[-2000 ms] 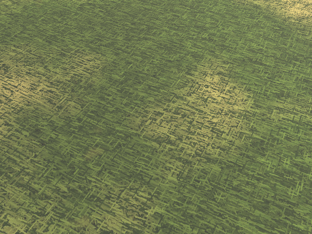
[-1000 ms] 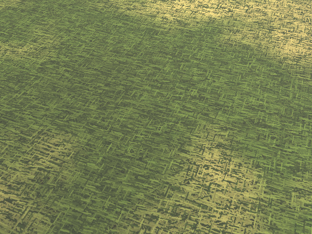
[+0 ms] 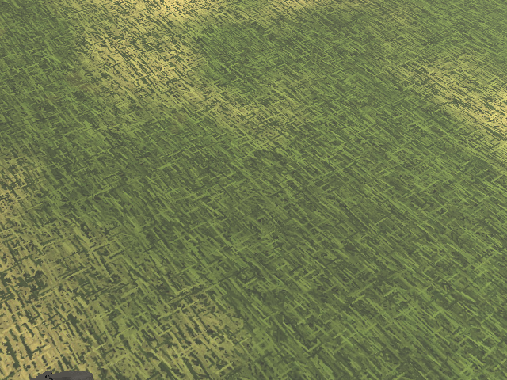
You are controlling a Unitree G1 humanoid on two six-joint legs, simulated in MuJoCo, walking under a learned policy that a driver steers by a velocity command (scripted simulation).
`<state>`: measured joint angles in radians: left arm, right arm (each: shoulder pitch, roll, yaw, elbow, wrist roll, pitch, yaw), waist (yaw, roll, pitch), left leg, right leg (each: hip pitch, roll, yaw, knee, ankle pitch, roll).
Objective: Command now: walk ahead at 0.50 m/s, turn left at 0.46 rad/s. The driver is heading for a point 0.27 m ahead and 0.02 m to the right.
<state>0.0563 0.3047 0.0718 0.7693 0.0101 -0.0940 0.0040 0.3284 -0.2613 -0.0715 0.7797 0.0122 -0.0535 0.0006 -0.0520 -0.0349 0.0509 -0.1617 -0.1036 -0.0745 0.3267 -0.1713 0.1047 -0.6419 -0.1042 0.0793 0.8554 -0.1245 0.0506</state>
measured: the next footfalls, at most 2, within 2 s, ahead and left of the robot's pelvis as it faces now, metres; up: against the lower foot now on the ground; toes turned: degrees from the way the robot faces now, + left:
right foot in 0.22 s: +0.33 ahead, -0.14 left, +0.00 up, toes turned +4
left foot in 0.52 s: +0.28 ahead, +0.11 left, +0.00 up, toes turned +3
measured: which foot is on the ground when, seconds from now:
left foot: down 0.00-0.22, up 0.24-0.50, down 0.52-1.00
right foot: up 0.00-0.20, down 0.22-1.00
